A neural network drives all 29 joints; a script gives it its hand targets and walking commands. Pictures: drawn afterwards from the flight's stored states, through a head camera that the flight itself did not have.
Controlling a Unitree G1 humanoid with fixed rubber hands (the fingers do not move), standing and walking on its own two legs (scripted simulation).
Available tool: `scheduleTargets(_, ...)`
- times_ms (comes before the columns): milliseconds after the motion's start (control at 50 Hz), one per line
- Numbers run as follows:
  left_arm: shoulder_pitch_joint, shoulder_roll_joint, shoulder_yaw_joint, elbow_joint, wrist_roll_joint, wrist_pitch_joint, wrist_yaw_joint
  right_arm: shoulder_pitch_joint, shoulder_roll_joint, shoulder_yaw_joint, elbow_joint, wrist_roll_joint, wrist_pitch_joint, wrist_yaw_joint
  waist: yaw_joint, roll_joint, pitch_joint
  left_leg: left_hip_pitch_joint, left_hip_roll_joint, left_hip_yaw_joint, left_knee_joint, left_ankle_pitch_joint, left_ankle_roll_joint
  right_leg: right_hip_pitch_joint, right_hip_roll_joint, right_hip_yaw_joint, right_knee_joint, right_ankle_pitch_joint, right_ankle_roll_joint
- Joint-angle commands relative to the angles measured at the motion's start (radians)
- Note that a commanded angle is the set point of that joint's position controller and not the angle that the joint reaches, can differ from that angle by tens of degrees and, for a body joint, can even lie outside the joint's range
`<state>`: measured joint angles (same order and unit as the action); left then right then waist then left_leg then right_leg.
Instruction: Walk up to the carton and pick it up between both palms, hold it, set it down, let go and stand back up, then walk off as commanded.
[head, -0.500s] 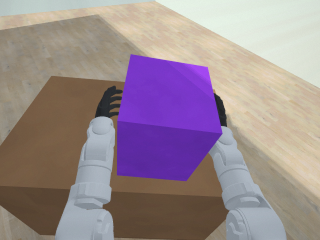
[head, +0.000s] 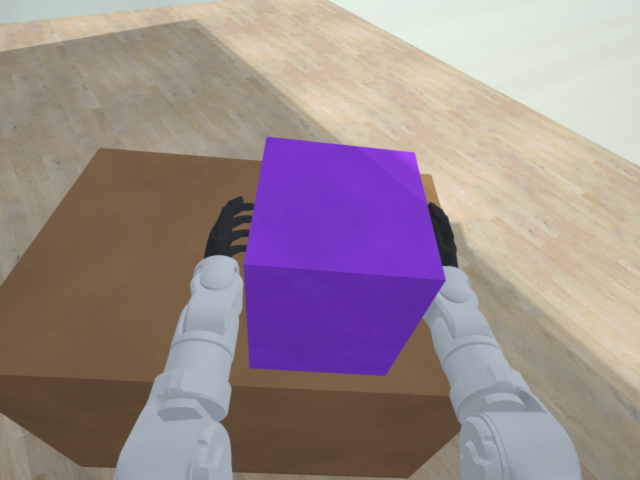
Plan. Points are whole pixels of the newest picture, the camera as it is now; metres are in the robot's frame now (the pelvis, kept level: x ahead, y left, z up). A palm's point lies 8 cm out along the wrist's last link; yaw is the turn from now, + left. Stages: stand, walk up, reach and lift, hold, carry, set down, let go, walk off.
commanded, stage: set down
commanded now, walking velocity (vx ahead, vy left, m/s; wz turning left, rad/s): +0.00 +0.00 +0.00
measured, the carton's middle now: (329, 263) +0.38 +0.00 +0.06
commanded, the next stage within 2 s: none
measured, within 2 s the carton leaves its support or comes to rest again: rests again in 1.76 s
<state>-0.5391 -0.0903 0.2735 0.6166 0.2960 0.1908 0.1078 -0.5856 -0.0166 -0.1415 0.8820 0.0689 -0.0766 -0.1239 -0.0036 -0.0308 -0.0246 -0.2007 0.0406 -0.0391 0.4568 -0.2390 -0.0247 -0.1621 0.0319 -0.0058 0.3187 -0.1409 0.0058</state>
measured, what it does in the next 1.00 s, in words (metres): stands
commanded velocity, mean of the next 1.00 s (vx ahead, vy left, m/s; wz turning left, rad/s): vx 0.00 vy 0.00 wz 0.00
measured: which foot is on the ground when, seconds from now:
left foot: down 0.00-1.00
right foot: down 0.00-1.00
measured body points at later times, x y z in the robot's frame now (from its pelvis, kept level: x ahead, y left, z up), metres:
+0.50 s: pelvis +0.02 +0.00 +0.00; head +0.02 +0.02 +0.45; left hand +0.39 +0.15 +0.05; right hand +0.40 -0.15 +0.06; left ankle +0.00 +0.13 -0.74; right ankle +0.02 -0.12 -0.74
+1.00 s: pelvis +0.02 +0.00 +0.00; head +0.03 +0.02 +0.45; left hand +0.38 +0.15 +0.03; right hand +0.39 -0.15 +0.04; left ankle +0.00 +0.13 -0.74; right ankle +0.02 -0.12 -0.74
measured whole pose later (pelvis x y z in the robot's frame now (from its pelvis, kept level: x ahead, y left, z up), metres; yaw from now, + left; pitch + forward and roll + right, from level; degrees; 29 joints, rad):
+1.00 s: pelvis +0.02 +0.00 +0.00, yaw +0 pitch +1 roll -2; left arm -0.48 -0.10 0.32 0.81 0.29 -0.10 0.13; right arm -0.53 0.00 -0.18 0.98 0.03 -0.25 -0.09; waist 0.00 0.00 -0.01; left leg -0.20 0.04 -0.04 0.45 -0.27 -0.02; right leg -0.16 0.03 -0.01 0.32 -0.17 0.01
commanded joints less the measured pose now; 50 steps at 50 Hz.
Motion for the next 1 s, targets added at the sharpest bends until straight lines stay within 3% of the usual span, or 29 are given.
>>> scheduleTargets(0, -0.67, -0.631, -0.387, -0.169, -0.048, -0.164, -0.097, -0.685, 0.544, 0.26, -0.206, -0.109, -0.104, 0.224, 0.076, 0.105, -0.47, 0.225, -0.029, 0.079, -0.119, 0.421, -0.073, 0.118, 0.043, -0.087, -0.036, 0.117, -0.027)
scheduleTargets(200, -0.675, -0.633, -0.353, -0.116, -0.038, -0.219, -0.082, -0.666, 0.543, 0.227, -0.154, -0.148, -0.126, 0.234, 0.092, 0.099, -0.464, 0.188, -0.02, 0.094, -0.116, 0.428, -0.072, 0.088, 0.04, -0.083, -0.031, 0.114, -0.028)
scheduleTargets(380, -0.63, -0.63, -0.329, -0.071, -0.024, -0.267, -0.077, -0.636, 0.539, 0.222, -0.127, -0.169, -0.151, 0.236, 0.103, 0.097, -0.462, 0.186, -0.012, 0.1, -0.092, 0.507, -0.076, 0.062, 0.045, -0.082, -0.023, 0.157, -0.028)
scheduleTargets(440, -0.622, -0.622, -0.316, -0.059, -0.024, -0.285, -0.081, -0.625, 0.543, 0.221, -0.128, -0.183, -0.159, 0.233, 0.1, 0.079, -0.466, 0.183, -0.01, 0.103, -0.089, 0.529, -0.073, 0.075, 0.045, -0.083, -0.019, 0.184, -0.023)
scheduleTargets(580, -0.608, -0.63, -0.34, -0.064, -0.022, -0.329, -0.082, -0.586, 0.554, 0.219, -0.102, -0.195, -0.185, 0.228, 0.088, 0.11, -0.474, 0.195, -0.009, 0.099, -0.069, 0.595, -0.087, 0.053, 0.045, -0.083, -0.02, 0.212, -0.033)
scheduleTargets(660, -0.586, -0.632, -0.349, -0.058, -0.028, -0.352, -0.083, -0.571, 0.555, 0.235, -0.104, -0.198, -0.203, 0.223, 0.087, 0.099, -0.476, 0.199, -0.006, 0.094, -0.063, 0.624, -0.088, 0.055, 0.048, -0.082, -0.02, 0.231, -0.034)
scheduleTargets(760, -0.583, -0.614, -0.326, -0.026, -0.015, -0.379, -0.087, -0.569, 0.56, 0.227, -0.095, -0.217, -0.219, 0.221, 0.098, 0.105, -0.471, 0.153, -0.009, 0.101, -0.073, 0.575, -0.081, 0.066, 0.038, -0.077, -0.015, 0.219, -0.034)
scheduleTargets(800, -0.584, -0.613, -0.324, -0.013, -0.015, -0.392, -0.089, -0.556, 0.565, 0.216, -0.085, -0.228, -0.224, 0.221, 0.086, 0.096, -0.465, 0.148, -0.009, 0.098, -0.074, 0.562, -0.08, 0.061, 0.039, -0.077, -0.016, 0.212, -0.035)
scheduleTargets(980, -0.591, -0.601, -0.291, 0.038, 0.001, -0.439, -0.086, -0.553, 0.561, 0.17, -0.042, -0.264, -0.252, 0.225, 0.09, 0.1, -0.438, 0.111, -0.006, 0.107, -0.083, 0.513, -0.082, 0.028, 0.038, -0.079, -0.018, 0.165, -0.042)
